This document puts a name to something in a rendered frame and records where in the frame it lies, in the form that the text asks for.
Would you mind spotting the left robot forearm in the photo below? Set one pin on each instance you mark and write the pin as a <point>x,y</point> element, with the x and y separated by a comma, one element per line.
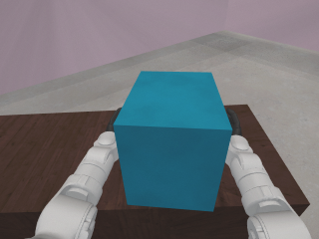
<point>88,180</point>

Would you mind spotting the robot left hand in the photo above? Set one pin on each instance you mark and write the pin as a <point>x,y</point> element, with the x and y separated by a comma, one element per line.
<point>110,126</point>

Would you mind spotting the pedestal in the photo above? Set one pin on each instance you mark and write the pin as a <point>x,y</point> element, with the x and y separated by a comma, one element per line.
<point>38,152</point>

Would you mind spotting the robot left upper arm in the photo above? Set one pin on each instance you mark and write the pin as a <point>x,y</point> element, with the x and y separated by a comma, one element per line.
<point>67,218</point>

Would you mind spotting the carton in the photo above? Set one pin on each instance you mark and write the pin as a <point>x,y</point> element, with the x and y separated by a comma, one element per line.
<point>172,137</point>

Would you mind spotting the right robot forearm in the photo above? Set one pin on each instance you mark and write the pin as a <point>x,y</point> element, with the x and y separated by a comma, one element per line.
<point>258,193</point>

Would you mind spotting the robot right hand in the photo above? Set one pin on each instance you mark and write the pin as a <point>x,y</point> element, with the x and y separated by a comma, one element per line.
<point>234,122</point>

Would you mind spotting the robot right upper arm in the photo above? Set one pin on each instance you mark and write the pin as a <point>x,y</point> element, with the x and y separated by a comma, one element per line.
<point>283,224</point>

